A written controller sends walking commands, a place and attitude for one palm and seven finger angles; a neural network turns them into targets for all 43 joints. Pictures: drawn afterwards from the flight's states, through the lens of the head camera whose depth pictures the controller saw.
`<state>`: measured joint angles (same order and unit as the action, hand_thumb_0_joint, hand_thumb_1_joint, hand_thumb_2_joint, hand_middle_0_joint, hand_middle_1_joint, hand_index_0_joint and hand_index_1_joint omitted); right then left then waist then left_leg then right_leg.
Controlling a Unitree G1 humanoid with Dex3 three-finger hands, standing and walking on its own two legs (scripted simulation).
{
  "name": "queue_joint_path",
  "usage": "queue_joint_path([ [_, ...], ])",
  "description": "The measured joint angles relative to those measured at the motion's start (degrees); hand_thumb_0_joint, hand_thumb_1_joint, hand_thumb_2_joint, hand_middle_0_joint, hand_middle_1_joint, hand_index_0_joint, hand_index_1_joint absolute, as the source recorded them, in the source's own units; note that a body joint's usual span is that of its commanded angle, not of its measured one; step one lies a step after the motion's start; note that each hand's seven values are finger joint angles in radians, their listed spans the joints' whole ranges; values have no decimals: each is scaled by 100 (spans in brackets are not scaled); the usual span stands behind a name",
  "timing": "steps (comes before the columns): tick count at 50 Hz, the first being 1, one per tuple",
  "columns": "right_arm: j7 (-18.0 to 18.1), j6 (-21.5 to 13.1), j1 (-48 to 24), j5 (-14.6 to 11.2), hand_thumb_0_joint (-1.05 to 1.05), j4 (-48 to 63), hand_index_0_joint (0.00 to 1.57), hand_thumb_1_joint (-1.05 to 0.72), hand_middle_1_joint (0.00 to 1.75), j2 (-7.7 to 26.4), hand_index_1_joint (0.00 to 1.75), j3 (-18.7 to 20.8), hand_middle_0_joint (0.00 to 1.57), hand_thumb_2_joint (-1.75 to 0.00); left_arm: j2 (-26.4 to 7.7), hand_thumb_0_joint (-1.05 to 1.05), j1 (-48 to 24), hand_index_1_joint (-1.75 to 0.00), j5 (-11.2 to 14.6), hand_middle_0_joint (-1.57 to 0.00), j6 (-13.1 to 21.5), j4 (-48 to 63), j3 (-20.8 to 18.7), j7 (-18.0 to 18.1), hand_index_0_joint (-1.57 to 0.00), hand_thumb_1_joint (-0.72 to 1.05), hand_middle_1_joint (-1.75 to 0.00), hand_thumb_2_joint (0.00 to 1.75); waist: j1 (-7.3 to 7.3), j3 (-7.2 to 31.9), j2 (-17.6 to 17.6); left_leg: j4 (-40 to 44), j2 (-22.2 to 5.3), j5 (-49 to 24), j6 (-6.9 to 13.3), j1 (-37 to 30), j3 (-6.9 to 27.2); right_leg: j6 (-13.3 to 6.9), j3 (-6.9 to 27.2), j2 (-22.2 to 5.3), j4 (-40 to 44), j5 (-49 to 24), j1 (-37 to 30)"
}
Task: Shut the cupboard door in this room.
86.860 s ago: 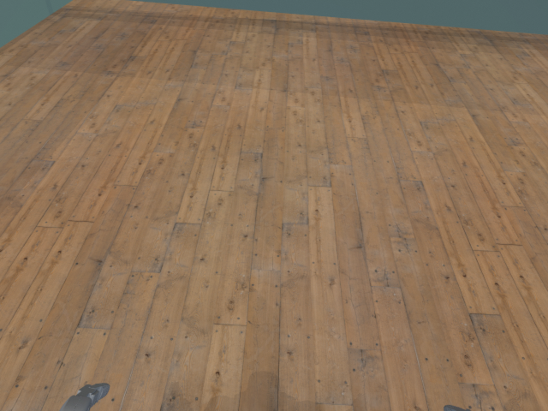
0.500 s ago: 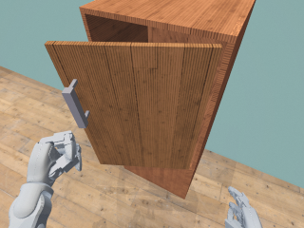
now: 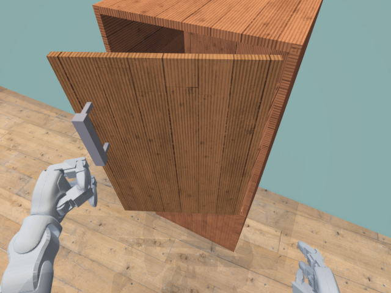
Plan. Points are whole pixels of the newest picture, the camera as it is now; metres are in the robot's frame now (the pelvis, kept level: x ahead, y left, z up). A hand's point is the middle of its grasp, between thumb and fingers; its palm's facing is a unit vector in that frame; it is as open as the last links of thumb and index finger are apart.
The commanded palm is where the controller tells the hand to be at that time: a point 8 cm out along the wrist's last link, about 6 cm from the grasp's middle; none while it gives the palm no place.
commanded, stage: bring the fist close to the handle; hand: left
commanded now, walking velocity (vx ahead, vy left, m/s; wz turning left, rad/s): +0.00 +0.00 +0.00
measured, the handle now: (95, 135) +0.41 +0.26 +0.10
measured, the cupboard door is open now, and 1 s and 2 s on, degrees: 24 24 8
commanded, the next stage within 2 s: push the door shut along its arc in 0.90 s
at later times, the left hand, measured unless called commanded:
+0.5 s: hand (86, 166) +0.31 +0.24 +0.11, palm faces +0.08 -1.00 -0.05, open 3.1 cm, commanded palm +0.28 +0.28 +0.11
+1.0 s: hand (86, 166) +0.31 +0.24 +0.11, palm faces +0.10 -0.99 -0.04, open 3.1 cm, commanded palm +0.28 +0.28 +0.11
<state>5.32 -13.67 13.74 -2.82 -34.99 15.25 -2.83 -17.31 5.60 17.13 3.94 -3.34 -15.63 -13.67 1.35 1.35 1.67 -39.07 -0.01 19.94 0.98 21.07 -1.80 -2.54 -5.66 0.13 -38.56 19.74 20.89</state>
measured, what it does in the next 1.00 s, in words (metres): stands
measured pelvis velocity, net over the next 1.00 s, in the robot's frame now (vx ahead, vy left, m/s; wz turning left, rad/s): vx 0.00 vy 0.01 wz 0.00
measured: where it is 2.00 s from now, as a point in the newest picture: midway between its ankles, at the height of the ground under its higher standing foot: outside the picture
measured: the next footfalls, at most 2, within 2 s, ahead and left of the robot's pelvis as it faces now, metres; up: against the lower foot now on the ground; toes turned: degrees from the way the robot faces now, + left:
none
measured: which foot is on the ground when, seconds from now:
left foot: down 0.00-1.00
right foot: down 0.00-1.00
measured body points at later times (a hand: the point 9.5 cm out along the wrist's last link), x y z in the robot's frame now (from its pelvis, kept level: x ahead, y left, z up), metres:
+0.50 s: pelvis +0.00 +0.01 +0.00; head +0.02 +0.01 +0.45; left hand +0.30 +0.29 +0.12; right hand +0.17 -0.22 -0.08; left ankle +0.00 +0.11 -0.72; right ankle +0.01 -0.09 -0.72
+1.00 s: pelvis +0.00 +0.01 +0.00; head +0.01 +0.00 +0.45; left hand +0.30 +0.29 +0.12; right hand +0.16 -0.23 -0.08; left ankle +0.00 +0.11 -0.72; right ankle +0.01 -0.09 -0.72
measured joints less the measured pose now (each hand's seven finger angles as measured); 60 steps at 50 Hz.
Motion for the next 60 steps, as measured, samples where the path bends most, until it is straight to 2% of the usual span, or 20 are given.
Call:
queue_joint_path([
  [5, -46, -31, 34, -3, 1, -35, 20, -90, 30, 22, 30, 27, 20, -90, -39, 2, -299, -150, -28, -130, 331, -120, -172, 51, -130, 90, -150, 90, 19, 6, -32, -22, 15, 21, 19, 21, 21, 16, -20, -13, 16, 6, -8],
  [10, -22, 31, 25, -49, 1, 1, 20, -90, 30, 55, 30, 35, 20, -90, -49, 1, -433, -150, -34, -130, 53, -361, 23, -189, -130, 90, -150, 91, 2, 18, 63, -12, 47, 19, 68, 43, 12, 65, -9, -44, 54, -16, 1],
  [13, 9, 61, 0, -39, 1, 18, 20, -90, 30, 25, 30, 22, 20, -90, 5, 1, -478, -150, -66, -130, -76, -427, 113, -160, -130, 90, -150, 90, -17, -11, 68, 24, 69, -1, 91, 32, -14, 87, 17, -64, 68, -32, 6],
  [21, -42, 123, -15, 10, 1, -70, 20, -90, 30, -109, 30, -57, 20, -90, -44, 2, -931, -150, -195, -130, 231, -672, -68, 129, -130, 90, -150, 90, -26, -8, -41, 71, 74, -29, 95, 27, -32, 90, 36, -67, 104, -62, 9],
  [29, -22, 237, 32, -39, 1, -51, 20, -90, 30, -27, 30, -29, 20, -90, -123, 1, -1179, -150, -154, -130, -48, -1105, -18, -98, -130, 90, -150, 90, -61, 12, 52, 115, 84, -61, 122, 32, -40, 114, 45, -73, 176, -113, 4],
  [37, -77, 257, 70, -6, 1, -56, 20, -90, 30, -26, 30, 18, 20, -90, 49, 1, -977, -150, -214, -130, 220, -858, 29, 83, -130, 90, -150, 90, -62, 52, -7, 176, 82, -81, 113, -33, -84, 110, 91, -69, 183, -119, -19],
  [43, -57, 320, 14, -23, 1, -40, 20, -90, 30, -21, 30, 2, 20, -90, -69, 1, -1063, -150, -263, -130, 109, -1067, -42, 107, -130, 90, -150, 90, -81, -16, -9, 171, 59, -103, 90, -47, -43, 80, 51, -44, 209, -143, -58],
  [52, -3, 310, -32, -37, 1, -102, 20, -90, 30, 2, 30, -16, 20, -90, -197, 1, -1383, -150, -133, -130, 229, -1419, -170, -95, -130, 90, -150, 90, -74, -17, 13, 139, 35, -119, 58, 28, 6, 45, 3, -21, 200, -155, -7],
  [60, 39, 344, -32, -52, 1, -109, 20, -90, 30, 62, 30, -17, 20, -90, -320, 2, -1857, -150, -197, -130, 206, -1966, -100, -354, -130, 90, -150, 91, -129, -67, 27, 56, 35, -103, 46, 142, 32, 28, -23, -25, 109, -123, 103],
])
